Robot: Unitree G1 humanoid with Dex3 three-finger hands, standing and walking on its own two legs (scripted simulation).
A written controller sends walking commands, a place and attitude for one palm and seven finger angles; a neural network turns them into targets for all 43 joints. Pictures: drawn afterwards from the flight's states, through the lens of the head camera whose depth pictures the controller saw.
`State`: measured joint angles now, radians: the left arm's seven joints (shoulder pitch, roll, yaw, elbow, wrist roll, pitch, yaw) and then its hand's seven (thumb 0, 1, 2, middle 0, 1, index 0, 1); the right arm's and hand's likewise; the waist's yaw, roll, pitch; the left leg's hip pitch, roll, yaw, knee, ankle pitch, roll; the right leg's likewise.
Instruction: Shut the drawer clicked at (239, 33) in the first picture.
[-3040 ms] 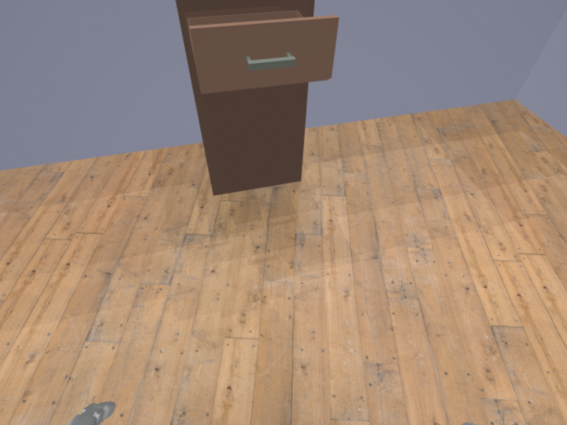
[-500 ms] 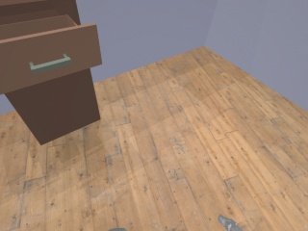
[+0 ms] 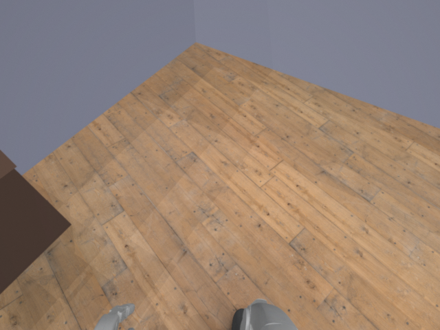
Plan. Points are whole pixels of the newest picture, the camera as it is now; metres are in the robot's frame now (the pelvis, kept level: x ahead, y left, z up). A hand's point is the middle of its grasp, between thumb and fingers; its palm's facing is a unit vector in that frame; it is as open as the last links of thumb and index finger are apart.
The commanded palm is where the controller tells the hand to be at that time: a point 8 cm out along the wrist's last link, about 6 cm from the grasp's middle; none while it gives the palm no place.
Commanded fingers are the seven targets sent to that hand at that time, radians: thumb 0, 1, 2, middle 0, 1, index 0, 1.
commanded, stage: walk to a spot facing it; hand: left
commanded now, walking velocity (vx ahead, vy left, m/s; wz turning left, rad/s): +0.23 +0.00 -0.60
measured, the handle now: out of the picture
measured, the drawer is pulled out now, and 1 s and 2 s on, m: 0.29 0.29 0.29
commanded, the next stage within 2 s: turn to face it in 0.10 s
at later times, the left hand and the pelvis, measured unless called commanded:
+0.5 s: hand (137, 289) +0.22 +0.18 -0.16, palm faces +0.02 -0.98 -0.20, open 7.4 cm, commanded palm none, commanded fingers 0.00 0.90 0.90 -0.20 -0.30 -0.20 -0.30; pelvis +0.17 +0.00 +0.01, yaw -3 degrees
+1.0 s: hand (124, 259) +0.28 +0.21 -0.14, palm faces +0.21 -0.94 -0.28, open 7.4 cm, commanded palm none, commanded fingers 0.00 0.90 0.90 -0.20 -0.30 -0.20 -0.30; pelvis +0.20 -0.01 +0.01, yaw +11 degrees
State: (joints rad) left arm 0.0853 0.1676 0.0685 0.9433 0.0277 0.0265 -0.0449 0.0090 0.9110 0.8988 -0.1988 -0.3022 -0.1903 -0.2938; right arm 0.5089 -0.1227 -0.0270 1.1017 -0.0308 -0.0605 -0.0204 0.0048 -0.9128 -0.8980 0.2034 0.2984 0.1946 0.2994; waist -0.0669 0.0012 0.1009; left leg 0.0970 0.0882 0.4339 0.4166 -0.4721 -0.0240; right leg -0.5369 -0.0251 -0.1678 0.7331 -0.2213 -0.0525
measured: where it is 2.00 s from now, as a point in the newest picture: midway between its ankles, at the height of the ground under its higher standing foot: (227, 328)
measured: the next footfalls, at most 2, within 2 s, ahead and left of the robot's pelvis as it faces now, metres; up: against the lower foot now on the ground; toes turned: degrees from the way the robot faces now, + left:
right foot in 0.06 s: +0.16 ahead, -0.08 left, +0.00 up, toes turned -9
left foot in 0.52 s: +0.27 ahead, +0.10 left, +0.00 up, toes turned +4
